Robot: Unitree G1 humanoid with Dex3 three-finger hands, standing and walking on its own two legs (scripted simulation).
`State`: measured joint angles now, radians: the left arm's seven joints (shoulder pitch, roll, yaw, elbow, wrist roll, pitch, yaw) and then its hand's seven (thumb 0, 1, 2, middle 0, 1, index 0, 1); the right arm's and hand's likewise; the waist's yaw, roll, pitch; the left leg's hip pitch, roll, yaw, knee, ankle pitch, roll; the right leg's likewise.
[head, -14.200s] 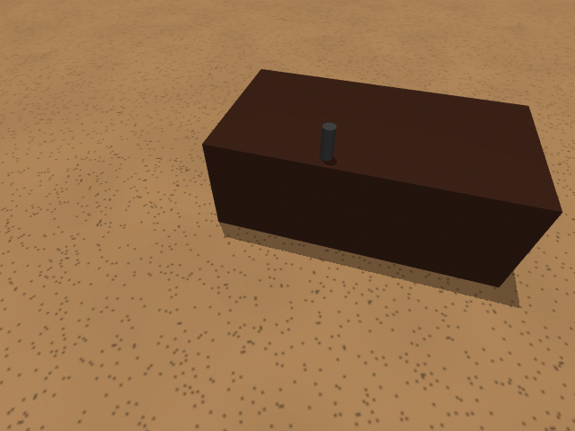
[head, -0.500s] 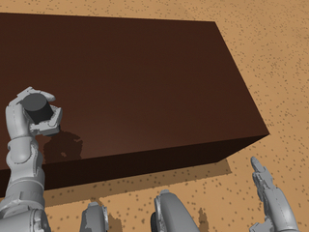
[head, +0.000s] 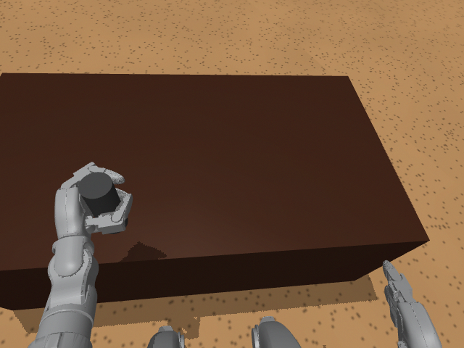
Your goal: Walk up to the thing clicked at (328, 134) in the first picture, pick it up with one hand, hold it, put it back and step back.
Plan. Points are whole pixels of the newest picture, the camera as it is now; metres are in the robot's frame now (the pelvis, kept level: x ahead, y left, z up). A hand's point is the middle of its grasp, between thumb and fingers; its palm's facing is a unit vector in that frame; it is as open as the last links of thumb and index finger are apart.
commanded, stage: lift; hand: left
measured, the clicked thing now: (106, 205) +0.39 +0.20 +0.01
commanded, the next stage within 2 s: hold in 0.64 s
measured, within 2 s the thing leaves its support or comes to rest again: neither
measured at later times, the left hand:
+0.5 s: hand (112, 199) +0.36 +0.17 +0.07, palm faces +0.15 -0.99 -0.02, open 6.5 cm
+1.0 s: hand (109, 195) +0.35 +0.16 +0.09, palm faces +0.15 -0.99 +0.00, open 6.5 cm
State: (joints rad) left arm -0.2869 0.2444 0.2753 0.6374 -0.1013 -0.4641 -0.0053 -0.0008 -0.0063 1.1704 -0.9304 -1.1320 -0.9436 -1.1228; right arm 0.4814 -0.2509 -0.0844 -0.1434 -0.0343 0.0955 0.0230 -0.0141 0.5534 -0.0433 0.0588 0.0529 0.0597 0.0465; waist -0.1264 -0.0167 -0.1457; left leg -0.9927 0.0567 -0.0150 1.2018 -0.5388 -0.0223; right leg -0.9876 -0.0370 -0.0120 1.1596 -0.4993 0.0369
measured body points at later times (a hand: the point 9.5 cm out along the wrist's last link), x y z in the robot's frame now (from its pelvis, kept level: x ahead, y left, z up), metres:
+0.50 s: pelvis +0.01 +0.00 +0.03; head +0.07 +0.01 +0.48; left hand +0.35 +0.22 +0.07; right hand +0.16 -0.26 +0.01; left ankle +0.02 +0.13 -0.64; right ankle +0.03 -0.14 -0.64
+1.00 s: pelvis +0.02 +0.00 +0.04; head +0.07 +0.01 +0.49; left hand +0.34 +0.21 +0.10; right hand +0.17 -0.26 +0.02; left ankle +0.02 +0.13 -0.64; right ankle +0.03 -0.15 -0.64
